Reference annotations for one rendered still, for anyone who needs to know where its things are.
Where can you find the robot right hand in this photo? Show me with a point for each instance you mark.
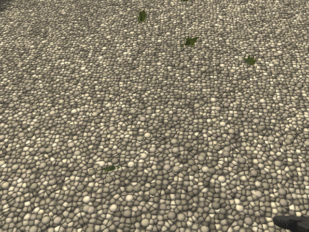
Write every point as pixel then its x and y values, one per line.
pixel 292 223

